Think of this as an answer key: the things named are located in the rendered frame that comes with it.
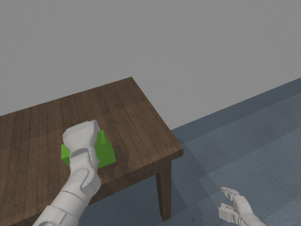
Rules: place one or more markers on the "left robot hand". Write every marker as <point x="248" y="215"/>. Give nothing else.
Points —
<point x="84" y="133"/>

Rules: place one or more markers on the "left robot forearm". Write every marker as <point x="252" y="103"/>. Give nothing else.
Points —
<point x="72" y="200"/>

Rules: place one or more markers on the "right robot forearm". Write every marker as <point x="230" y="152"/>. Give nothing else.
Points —
<point x="249" y="219"/>

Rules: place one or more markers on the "sponge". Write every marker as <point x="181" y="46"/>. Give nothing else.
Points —
<point x="104" y="151"/>

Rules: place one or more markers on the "table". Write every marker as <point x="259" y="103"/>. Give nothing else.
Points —
<point x="32" y="172"/>

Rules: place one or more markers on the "right robot hand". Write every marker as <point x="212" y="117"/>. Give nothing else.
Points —
<point x="239" y="203"/>

